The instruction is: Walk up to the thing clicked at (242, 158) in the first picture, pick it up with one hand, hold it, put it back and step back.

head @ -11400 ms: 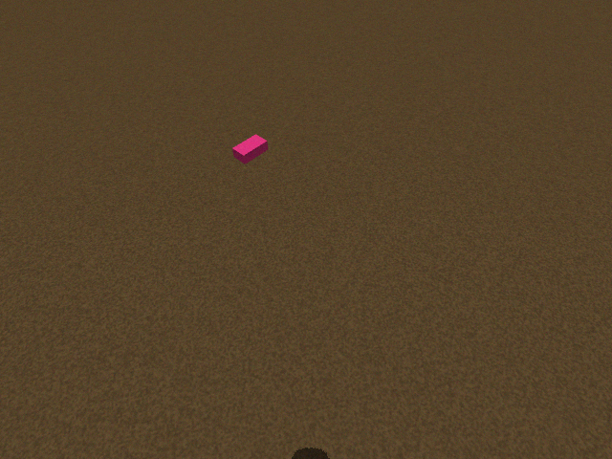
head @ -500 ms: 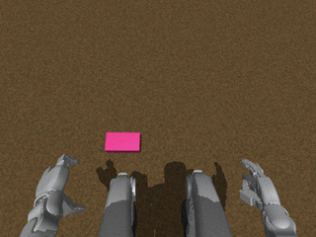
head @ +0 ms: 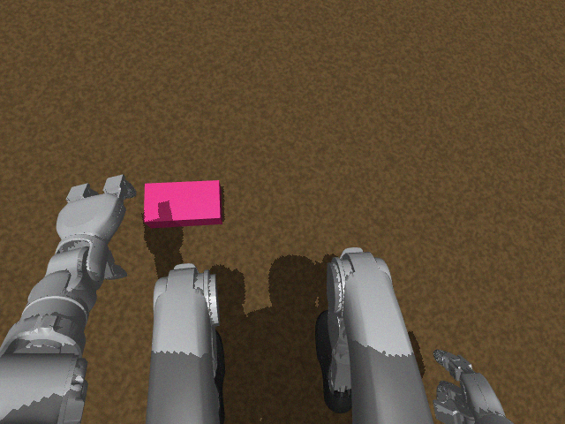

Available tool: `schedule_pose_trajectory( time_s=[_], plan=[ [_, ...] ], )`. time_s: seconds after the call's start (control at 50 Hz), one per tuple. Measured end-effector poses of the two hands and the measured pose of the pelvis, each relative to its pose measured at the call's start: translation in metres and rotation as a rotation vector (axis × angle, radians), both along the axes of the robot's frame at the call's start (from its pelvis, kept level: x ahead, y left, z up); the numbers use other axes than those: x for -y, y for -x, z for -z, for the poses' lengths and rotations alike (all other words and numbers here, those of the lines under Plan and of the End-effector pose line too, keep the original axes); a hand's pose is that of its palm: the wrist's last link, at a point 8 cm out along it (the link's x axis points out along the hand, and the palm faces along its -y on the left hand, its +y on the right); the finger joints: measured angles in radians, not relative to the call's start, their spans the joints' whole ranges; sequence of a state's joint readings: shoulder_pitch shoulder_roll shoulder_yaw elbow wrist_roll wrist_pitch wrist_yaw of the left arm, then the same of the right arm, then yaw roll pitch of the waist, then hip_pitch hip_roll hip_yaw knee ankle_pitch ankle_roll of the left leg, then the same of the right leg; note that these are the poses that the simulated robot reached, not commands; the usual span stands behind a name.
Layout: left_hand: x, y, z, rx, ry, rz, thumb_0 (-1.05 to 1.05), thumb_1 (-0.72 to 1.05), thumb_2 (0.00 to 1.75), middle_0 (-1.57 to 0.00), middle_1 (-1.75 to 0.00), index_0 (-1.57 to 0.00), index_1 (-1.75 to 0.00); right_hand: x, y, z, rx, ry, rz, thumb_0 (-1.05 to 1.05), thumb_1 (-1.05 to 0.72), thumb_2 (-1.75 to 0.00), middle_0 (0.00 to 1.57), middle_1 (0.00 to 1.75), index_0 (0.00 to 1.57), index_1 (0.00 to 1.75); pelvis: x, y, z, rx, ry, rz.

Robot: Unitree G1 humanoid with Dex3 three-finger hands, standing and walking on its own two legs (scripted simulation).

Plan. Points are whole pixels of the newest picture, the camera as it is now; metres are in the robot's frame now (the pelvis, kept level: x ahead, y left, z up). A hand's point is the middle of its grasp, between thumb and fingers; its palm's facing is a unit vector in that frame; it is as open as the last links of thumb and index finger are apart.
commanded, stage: rise first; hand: left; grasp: from above
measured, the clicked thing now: (184, 204) +0.51 +0.18 -0.37
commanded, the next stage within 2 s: none
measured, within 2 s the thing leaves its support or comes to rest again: neither
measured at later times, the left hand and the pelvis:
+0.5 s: hand (133, 222) +0.43 +0.24 -0.21, palm faces -0.48 -0.01 -0.88, open 14.1 cm; pelvis +0.01 +0.01 -0.04, yaw -1 degrees
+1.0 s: hand (145, 215) +0.45 +0.23 -0.25, palm faces -0.47 -0.01 -0.88, open 14.0 cm; pelvis +0.01 +0.00 -0.06, yaw -2 degrees
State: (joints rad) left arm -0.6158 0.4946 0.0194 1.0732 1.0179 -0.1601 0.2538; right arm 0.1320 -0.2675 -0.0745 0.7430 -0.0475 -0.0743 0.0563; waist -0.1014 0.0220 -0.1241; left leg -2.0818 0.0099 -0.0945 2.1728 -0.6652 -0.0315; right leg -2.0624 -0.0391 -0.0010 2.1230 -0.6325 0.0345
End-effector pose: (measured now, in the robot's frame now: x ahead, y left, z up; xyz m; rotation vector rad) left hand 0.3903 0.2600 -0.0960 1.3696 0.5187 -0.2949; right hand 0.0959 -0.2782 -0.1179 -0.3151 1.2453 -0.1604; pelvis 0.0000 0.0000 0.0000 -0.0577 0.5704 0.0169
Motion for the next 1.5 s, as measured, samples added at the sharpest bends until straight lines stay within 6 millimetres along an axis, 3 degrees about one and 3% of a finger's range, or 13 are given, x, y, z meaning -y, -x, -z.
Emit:
schedule_pose_trajectory(
  time_s=[0.24, 0.68, 1.08, 1.5],
  plan=[
    [0.006, -0.023, 0.039, 0.031, -0.065, 0.116, 0.00, -0.54, 1.05, -0.07, -1.00, -0.06, -1.00, -0.003, 0.014, 0.012, -0.062, 0.041, -0.012, 0.01, -0.89, -0.90, 0.21, 0.30, 0.21, 0.30, -0.009, -0.001, 0.026, -0.009, 0.029, -0.005],
    [0.023, -0.053, 0.077, 0.039, -0.105, 0.192, 0.00, -0.50, 0.99, -0.07, -1.02, -0.09, -1.00, -0.010, 0.026, 0.048, -0.144, -0.005, -0.025, 0.00, -0.91, -0.90, 0.21, 0.30, 0.21, 0.30, -0.005, -0.009, 0.056, -0.027, 0.027, 0.008],
    [0.032, -0.067, 0.095, 0.044, -0.097, 0.184, 0.00, -0.49, 0.98, -0.07, -1.04, -0.09, -1.01, 0.000, 0.032, 0.054, -0.189, 0.008, -0.029, 0.00, -0.91, -0.90, 0.21, 0.30, 0.21, 0.30, -0.003, -0.015, 0.066, -0.040, 0.026, 0.016],
    [0.037, -0.076, 0.108, 0.061, -0.094, 0.203, 0.00, -0.52, 1.01, -0.08, -1.02, -0.08, -1.01, -0.007, 0.043, 0.060, -0.209, -0.001, -0.046, 0.00, -0.91, -0.90, 0.21, 0.30, 0.21, 0.30, -0.006, -0.015, 0.077, -0.032, 0.037, 0.018]
  ],
)
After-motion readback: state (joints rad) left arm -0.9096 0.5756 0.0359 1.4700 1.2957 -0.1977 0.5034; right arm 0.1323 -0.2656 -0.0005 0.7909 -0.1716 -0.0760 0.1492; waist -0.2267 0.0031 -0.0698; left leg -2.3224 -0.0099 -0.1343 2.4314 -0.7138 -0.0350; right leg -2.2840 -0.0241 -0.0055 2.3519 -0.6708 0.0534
